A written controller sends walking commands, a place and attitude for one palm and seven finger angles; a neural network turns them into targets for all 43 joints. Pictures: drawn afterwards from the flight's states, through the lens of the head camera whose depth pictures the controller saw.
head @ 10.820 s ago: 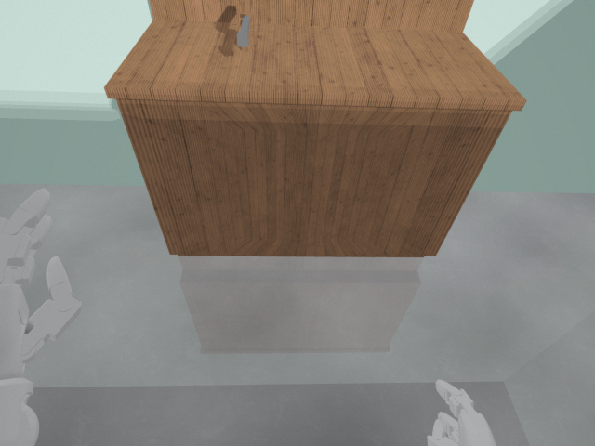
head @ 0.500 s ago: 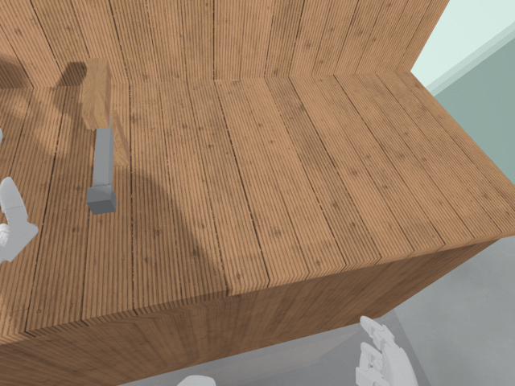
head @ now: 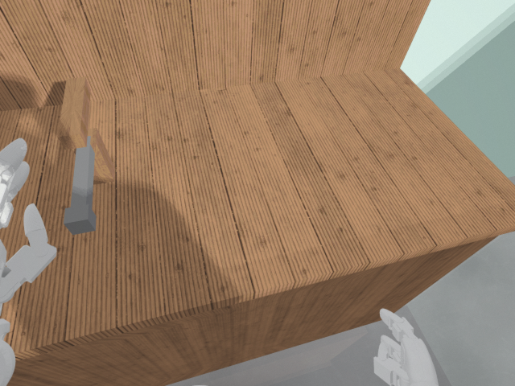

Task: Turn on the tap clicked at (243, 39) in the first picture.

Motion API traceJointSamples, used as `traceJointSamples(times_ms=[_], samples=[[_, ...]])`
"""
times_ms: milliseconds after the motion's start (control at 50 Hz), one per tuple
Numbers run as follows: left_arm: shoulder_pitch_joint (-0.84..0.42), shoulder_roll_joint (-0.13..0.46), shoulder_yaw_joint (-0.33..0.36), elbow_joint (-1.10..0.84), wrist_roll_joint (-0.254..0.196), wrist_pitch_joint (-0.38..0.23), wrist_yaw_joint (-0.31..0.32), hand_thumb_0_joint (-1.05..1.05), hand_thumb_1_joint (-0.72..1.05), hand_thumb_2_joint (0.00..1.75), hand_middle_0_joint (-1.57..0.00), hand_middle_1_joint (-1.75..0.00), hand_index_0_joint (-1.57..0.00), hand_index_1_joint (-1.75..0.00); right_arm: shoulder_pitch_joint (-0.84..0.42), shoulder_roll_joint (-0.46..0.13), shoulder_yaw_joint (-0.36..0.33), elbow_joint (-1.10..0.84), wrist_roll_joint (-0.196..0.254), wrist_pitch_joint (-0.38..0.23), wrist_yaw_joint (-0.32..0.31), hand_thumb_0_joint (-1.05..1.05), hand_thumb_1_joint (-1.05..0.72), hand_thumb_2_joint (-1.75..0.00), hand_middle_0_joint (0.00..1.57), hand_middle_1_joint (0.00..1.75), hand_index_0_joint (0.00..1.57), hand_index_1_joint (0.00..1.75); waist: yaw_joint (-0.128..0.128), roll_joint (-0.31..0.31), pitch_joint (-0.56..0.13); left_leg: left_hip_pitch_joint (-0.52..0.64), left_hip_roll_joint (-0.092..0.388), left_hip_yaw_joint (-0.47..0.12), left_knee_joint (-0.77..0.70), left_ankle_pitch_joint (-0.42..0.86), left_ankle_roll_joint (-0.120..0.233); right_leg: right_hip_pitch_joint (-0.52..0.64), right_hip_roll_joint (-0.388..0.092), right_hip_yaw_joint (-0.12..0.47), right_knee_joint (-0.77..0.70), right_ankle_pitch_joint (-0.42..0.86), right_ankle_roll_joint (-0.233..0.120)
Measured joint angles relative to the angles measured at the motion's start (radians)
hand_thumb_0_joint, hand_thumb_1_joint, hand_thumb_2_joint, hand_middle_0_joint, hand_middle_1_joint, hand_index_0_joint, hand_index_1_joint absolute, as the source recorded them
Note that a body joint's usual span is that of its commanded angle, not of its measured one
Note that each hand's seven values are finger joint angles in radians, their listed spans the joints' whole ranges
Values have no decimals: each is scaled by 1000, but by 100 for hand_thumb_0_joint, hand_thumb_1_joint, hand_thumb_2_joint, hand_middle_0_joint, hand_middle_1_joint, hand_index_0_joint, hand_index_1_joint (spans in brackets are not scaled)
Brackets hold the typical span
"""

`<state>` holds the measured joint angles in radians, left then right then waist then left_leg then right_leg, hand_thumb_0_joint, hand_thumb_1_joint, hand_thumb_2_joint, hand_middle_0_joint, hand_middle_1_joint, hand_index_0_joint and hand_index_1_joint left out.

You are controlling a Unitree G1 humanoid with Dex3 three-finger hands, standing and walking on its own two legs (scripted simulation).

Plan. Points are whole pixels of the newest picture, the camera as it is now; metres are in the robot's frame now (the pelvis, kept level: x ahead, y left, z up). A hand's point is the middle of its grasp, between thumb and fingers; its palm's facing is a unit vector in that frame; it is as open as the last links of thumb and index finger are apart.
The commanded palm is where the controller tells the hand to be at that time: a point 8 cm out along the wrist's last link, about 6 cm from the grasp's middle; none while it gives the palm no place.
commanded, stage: look again from close up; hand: left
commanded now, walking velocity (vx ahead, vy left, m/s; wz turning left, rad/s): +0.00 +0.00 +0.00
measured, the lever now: (80, 219) +0.29 +0.27 +0.11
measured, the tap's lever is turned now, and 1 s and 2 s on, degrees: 0 0 0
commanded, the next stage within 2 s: shuffle to correct the standing spot in 0.08 s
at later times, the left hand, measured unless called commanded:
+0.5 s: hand (62, 269) +0.20 +0.23 +0.16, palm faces +0.36 -0.83 -0.42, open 7.4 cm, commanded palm +0.14 +0.26 +0.18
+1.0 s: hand (40, 329) +0.14 +0.23 +0.15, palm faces +0.39 -0.82 -0.43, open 7.4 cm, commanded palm +0.09 +0.26 +0.18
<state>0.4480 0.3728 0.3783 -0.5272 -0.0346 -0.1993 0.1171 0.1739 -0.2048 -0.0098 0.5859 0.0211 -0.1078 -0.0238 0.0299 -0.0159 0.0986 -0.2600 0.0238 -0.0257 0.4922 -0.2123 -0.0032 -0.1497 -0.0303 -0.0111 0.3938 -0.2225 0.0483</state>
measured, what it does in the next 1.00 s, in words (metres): shifts its weight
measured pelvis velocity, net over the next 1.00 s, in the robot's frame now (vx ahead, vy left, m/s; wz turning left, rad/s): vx -0.07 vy -0.02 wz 0.02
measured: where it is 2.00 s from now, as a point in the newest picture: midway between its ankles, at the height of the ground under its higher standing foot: outside the picture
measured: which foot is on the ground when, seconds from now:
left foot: down 0.00-0.96, up 0.98-1.00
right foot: down 0.00-1.00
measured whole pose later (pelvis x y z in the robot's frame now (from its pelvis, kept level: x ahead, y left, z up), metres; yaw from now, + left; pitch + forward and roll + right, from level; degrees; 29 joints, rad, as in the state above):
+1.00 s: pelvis -0.07 -0.02 -0.02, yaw +1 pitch -2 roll -2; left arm 0.48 0.39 0.41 -0.56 -0.05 -0.19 0.11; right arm 0.24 -0.18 -0.02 0.60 0.02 -0.11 -0.02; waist 0.00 -0.01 0.11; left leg -0.48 0.02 -0.07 0.83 -0.39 -0.02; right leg -0.32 0.01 -0.03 0.61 -0.25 -0.01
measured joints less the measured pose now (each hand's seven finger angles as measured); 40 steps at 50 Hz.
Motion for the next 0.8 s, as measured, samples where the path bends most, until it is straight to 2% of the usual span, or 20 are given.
traceJointSamples(times_ms=[140,240,400,600,660,740,800], samples=[[-6,-33,-35,58,0,39,1,1,89,90,-21,-30,-21,-30,13,1,0,9,2,15,-10,1,-90,-90,20,30,20,30,-10,10,-5,6,4,-2,2,-1,-4,3,4,-1,10,-6,-5],[-4,-22,-37,23,-3,37,2,1,89,90,-21,-30,-21,-30,12,13,6,4,2,14,-12,2,-90,-90,20,30,20,30,-15,1,1,7,6,-4,3,1,-7,3,7,-3,13,-5,-8],[-4,19,9,-16,-15,12,0,1,89,90,-21,-30,-21,-30,-7,30,11,-29,4,14,-7,1,-90,-90,20,30,20,30,0,-5,18,-13,14,4,-6,20,-14,-31,14,6,25,7,-12],[16,9,5,-68,-19,-10,-20,1,89,90,-21,-30,-21,-30,-32,36,11,-60,-6,-1,6,1,-90,-90,20,30,21,30,15,13,60,-98,47,-21,58,29,-37,-114,49,-12,90,14,-37],[24,14,13,-101,-21,-36,-22,1,89,90,-21,-30,-21,-30,-31,32,6,-58,-11,-9,4,1,-90,-90,20,30,21,30,11,18,64,-134,54,-34,89,27,-39,-144,59,-23,115,15,-47],[32,24,34,-130,-21,-70,-14,1,89,90,-21,-30,-21,-30,-25,21,-8,-27,-16,-15,-6,1,-90,-90,20,30,21,30,-4,6,57,-175,31,-49,146,-52,-22,-184,49,-20,157,8,-50],[35,38,57,-131,-24,-84,-8,1,89,90,-21,-30,-22,-30,-12,17,-15,-2,-20,-15,-18,1,-90,-90,20,30,21,30,-17,-9,47,-170,21,-39,118,23,-25,-202,38,-8,182,4,-41]])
